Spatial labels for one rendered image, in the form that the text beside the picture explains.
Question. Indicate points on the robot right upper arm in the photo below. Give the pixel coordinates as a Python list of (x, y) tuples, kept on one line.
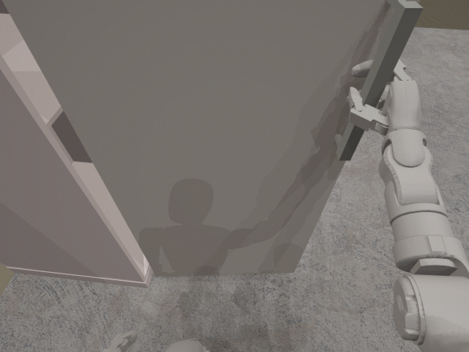
[(433, 311)]

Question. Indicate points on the handle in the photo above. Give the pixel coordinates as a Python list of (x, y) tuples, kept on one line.
[(400, 27)]

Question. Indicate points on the left robot hand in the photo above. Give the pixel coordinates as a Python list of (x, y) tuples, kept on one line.
[(122, 342)]

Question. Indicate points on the right robot hand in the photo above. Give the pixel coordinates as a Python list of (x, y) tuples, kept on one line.
[(400, 102)]

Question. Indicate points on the robot right forearm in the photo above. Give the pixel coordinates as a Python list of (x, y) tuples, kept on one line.
[(424, 241)]

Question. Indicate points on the fridge door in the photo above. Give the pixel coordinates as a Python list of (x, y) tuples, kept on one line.
[(210, 122)]

